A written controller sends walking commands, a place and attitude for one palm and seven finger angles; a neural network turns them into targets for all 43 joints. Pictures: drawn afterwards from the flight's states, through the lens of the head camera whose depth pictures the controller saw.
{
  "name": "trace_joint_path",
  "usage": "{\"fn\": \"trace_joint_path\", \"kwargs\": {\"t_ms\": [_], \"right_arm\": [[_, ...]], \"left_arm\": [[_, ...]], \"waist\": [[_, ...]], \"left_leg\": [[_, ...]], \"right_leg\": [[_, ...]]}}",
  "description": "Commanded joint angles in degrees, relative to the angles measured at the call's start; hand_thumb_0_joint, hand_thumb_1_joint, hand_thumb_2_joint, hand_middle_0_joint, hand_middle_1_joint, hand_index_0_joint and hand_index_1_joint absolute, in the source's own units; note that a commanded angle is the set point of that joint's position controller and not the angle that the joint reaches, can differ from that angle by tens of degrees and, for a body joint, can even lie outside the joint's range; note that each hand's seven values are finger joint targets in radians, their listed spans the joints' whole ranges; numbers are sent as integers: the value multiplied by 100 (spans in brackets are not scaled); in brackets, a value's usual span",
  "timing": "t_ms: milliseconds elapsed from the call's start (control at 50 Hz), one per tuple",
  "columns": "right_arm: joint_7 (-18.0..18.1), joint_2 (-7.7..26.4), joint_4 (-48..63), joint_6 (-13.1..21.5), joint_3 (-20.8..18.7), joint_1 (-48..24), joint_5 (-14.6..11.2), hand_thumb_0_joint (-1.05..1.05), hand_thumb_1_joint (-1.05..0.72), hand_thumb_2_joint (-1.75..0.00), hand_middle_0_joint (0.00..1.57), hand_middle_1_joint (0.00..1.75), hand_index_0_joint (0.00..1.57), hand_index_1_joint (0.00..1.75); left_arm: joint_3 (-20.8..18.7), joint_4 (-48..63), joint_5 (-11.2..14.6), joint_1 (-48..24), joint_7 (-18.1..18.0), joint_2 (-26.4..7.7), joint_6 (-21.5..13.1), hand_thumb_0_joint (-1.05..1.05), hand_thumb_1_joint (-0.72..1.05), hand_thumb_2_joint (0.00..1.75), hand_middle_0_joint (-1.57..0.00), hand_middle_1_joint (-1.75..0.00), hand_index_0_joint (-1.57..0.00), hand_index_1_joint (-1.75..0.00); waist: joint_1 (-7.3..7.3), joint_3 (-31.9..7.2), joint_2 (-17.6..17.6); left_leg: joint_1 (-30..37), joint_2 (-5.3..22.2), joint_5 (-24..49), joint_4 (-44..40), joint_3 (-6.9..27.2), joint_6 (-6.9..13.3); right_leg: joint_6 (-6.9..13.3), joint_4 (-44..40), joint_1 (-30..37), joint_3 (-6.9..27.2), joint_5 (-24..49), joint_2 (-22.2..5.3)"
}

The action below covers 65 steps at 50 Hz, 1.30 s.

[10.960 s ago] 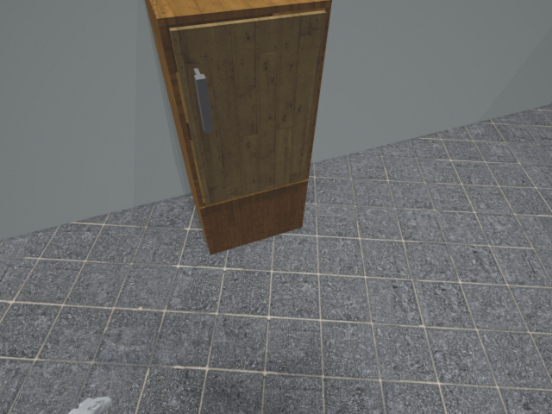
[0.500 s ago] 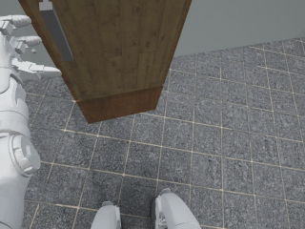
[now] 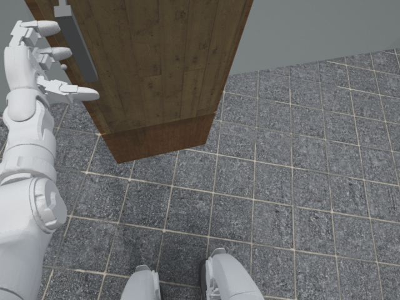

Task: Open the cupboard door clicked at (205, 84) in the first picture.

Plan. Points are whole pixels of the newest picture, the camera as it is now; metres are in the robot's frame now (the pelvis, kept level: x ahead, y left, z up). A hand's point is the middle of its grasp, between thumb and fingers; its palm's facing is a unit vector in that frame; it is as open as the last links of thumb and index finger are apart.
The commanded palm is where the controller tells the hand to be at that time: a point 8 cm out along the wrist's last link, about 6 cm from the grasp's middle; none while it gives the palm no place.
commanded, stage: slide the fingers in behind the handle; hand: left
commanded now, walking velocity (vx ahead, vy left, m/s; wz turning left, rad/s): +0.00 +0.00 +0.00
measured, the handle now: (78, 40) +0.60 +0.17 +0.07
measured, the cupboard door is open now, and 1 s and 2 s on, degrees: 0 0 0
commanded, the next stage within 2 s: close the thumb around the handle in 1.12 s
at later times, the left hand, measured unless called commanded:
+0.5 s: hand (87, 64) +0.55 +0.16 +0.06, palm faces +0.16 -0.99 -0.02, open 14.0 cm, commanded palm +0.52 +0.20 +0.06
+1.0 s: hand (95, 62) +0.55 +0.14 +0.06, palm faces +0.17 -0.99 -0.03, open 14.0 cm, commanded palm +0.52 +0.19 +0.06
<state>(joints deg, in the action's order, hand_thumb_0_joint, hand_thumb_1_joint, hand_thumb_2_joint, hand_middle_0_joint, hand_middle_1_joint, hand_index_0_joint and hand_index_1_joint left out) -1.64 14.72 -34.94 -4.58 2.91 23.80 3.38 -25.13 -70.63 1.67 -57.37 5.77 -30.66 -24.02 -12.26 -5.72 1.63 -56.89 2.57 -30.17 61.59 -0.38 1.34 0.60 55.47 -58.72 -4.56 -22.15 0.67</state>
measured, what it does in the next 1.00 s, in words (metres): stands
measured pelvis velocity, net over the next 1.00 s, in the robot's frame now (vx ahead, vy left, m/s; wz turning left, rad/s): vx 0.00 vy -0.01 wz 0.00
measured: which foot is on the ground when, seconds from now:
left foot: down 0.00-1.00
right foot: down 0.00-1.00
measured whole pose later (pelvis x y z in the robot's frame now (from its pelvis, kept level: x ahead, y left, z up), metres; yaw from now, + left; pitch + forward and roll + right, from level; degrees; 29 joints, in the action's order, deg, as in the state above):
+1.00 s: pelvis +0.00 -0.01 +0.00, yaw +0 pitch +26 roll -2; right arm -2.7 14.6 -35.4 -2.9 2.1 24.3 4.3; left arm -23.8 -71.9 -1.2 -60.3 -2.5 -26.5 -25.1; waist -13.0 -5.7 2.0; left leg -58.0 2.6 -29.7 61.5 -0.7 0.5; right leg 1.5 56.9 -60.7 -4.2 -22.4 0.8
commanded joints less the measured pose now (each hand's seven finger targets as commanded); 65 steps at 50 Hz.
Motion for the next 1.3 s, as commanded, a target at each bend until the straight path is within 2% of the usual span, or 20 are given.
{"fn": "trace_joint_path", "kwargs": {"t_ms": [0, 60, 160, 240, 280, 300, 380, 540, 600, 660, 720, 780, 840, 920, 960, 1020, 1060, 1100, 1200, 1280], "right_arm": [[68, 1095, 122, -7, -435, 1251, 47, 0, -90, -90, 20, 30, 20, 30], [23, 1035, 148, -17, -438, 1237, 65, 0, -90, -90, 20, 30, 20, 30], [-8, 1019, 142, -40, -469, 1231, 50, 0, -90, -90, 20, 30, 20, 30], [-28, 999, 101, -20, -479, 1223, 68, 0, -90, -90, 20, 30, 20, 30], [-35, 995, 73, -9, -487, 1233, 69, 0, -90, -90, 20, 30, 20, 30], [-17, 1013, 57, 2, -490, 1241, 71, 0, -90, -90, 20, 30, 20, 30], [1, 998, 76, 39, -470, 1241, 86, 0, -90, -90, 20, 30, 20, 30], [-20, 980, 81, 85, -470, 1229, 74, 0, -90, -90, 20, 30, 20, 30], [11, 1002, 76, 97, -465, 1243, 71, 0, -90, -90, 20, 30, 20, 30], [-16, 973, 16, 148, -470, 1265, 107, 0, -90, -90, 20, 30, 20, 30], [-37, 997, 35, 158, -496, 1312, 131, 0, -90, -90, 20, 30, 20, 30], [-51, 984, 6, 143, -463, 1286, 122, 0, -90, -90, 20, 30, 20, 30], [-13, 1019, 47, 134, -444, 1284, 98, 0, -90, -90, 20, 30, 20, 30], [-25, 988, 61, 194, -463, 1307, 123, 0, -90, -90, 20, 30, 20, 30], [-23, 1010, 50, 194, -471, 1304, 118, 0, -90, -90, 20, 30, 20, 30], [-22, 1010, 39, 192, -459, 1329, 104, 0, -90, -90, 20, 30, 20, 30], [-8, 1013, 76, 164, -446, 1293, 76, 0, -90, -90, 20, 30, 20, 30], [-23, 988, 70, 178, -446, 1255, 70, 0, -90, -90, 20, 30, 20, 30], [-30, 995, 24, 209, -488, 1263, 97, 0, -90, -90, 20, 30, 20, 30], [-35, 1032, -68, 190, -494, 1300, 109, 0, -90, -90, 20, 30, 20, 30]], "left_arm": [[-163, 1313, 34, -2509, -128, -1319, -382, 0, -50, 30, -30, -120, -30, -120], [-66, 1546, -37, -2476, -245, -1157, -481, 0, -50, 30, -30, -120, -30, -120], [-44, 1361, -61, -2260, -407, -995, -481, 0, -50, 30, -30, -120, -30, -120], [188, 1509, -94, -2535, -476, -713, -513, 0, -50, 30, -30, -120, -30, -120], [227, 1352, -95, -2513, -519, -610, -505, 0, -50, 30, -30, -120, -30, -120], [87, 1262, -105, -2520, -553, -781, -506, 0, -50, 30, -30, -120, -30, -120], [-121, 1280, -160, -2597, -629, -1058, -553, 0, -50, 30, -30, -120, -30, -120], [197, 1200, -190, -2669, -622, -706, -539, 0, -50, 30, -30, -120, -30, -120], [20, 1167, -155, -2817, -656, -924, -470, 0, -50, 30, -30, -120, -30, -120], [256, 1291, -170, -3088, -725, -610, -558, 0, -50, 30, -30, -120, -30, -120], [136, 1359, -207, -2917, -807, -698, -654, 0, -50, 30, -30, -120, -30, -120], [238, 1035, -291, -2837, -857, -641, -549, 0, -50, 30, -30, -120, -30, -120], [61, 911, -358, -2892, -902, -976, -446, 0, -50, 30, -30, -120, -30, -120], [225, 1252, -271, -3119, -835, -687, -566, 0, -50, 30, -30, -120, -30, -120], [19, 1263, -210, -2928, -795, -903, -622, 0, -50, 30, -30, -120, -30, -120], [-30, 1030, -171, -2785, -744, -908, -565, 0, -50, 30, -30, -120, -30, -120], [-90, 1083, -233, -2676, -720, -1098, -523, 0, -50, 30, -30, -120, -30, -120], [192, 1034, -252, -2723, -699, -761, -480, 0, -50, 30, -30, -120, -30, -120], [289, 1366, -144, -2903, -696, -552, -636, 0, -50, 30, -30, -120, -30, -120], [398, 1049, -182, -3003, -741, -422, -563, 0, -28, 40, -32, -122, -32, -122]], "waist": [[-31, -3121, 872], [48, -3300, 1179], [2, -3057, 764], [-26, -3073, 998], [-102, -2948, 706], [-93, -2881, 515], [-14, -3086, 639], [-107, -3073, 703], [-92, -3064, 592], [-195, -3184, 754], [-100, -3393, 799], [-146, -3048, 694], [-157, -2931, 556], [-188, -3255, 718], [-88, -3507, 785], [-124, -3174, 459], [-19, -3146, 592], [-111, -2952, 637], [-119, -3256, 846], [-262, -2836, 708]], "left_leg": [[1994, -73, 3131, -583, 374, -91], [2282, -54, 3547, -547, 404, -160], [2007, -72, 3396, -562, 329, -109], [2205, -75, 3366, -603, 370, -146], [2023, -88, 3136, -586, 334, -100], [1831, -103, 2964, -587, 322, -74], [1573, -170, 2818, -548, 224, -35], [1540, -180, 2686, -547, 192, -22], [1327, -203, 2450, -570, 167, 4], [1579, -188, 2572, -517, 231, -19], [1775, -182, 2898, -481, 260, -41], [1462, -190, 2607, -513, 212, -22], [1139, -213, 2311, -537, 161, 30], [1513, -208, 2528, -523, 204, 14], [1579, -205, 2700, -491, 205, -22], [1277, -208, 2532, -515, 164, 23], [1197, -218, 2417, -559, 135, 13], [1279, -205, 2342, -596, 152, 13], [1795, -173, 2691, -560, 249, -54], [1708, -148, 2536, -583, 322, -55]], "right_leg": [[31, -338, 1678, 200, 2081, 194], [53, -262, 1582, 175, 2217, 198], [29, -311, 1760, 197, 2351, 209], [41, -325, 1576, 172, 2171, 195], [19, -361, 1603, 186, 2130, 206], [13, -367, 1701, 211, 2098, 197], [19, -321, 2024, 311, 2297, 161], [10, -343, 1989, 326, 2273, 153], [1, -383, 2152, 374, 2179, 149], [6, -342, 1870, 324, 2136, 152], [39, -274, 1893, 303, 2325, 165], [12, -325, 1873, 324, 2167, 148], [-9, -367, 2018, 387, 2070, 135], [20, -342, 1958, 357, 2172, 158], [22, -295, 2093, 364, 2322, 156], [12, -352, 2219, 384, 2350, 164], [12, -356, 2289, 407, 2265, 150], [10, -408, 2038, 360, 2073, 156], [25, -354, 1803, 288, 2085, 175], [16, -368, 1453, 222, 1798, 173]]}}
